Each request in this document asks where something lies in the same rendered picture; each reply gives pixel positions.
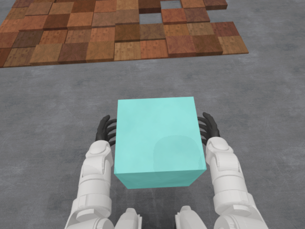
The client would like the right robot shin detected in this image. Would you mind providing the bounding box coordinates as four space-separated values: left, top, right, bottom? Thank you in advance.
180 206 191 212

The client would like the carton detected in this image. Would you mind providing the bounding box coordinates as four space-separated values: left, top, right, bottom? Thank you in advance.
114 97 207 189

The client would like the robot left thigh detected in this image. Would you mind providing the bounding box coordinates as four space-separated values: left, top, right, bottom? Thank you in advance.
115 212 142 229

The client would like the right robot upper arm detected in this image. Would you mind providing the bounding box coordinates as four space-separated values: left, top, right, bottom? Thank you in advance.
214 214 268 229

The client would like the left robot upper arm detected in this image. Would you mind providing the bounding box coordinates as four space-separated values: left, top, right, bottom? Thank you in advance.
67 217 115 229

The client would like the right robot forearm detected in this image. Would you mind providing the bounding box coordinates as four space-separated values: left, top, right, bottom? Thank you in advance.
205 137 267 226

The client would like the left robot hand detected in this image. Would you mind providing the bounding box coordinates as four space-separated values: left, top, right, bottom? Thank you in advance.
95 115 117 146

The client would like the right robot hand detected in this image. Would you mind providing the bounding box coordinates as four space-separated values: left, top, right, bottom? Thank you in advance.
197 112 220 145

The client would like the left robot forearm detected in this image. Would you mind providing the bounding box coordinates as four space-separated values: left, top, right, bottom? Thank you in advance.
65 140 113 229

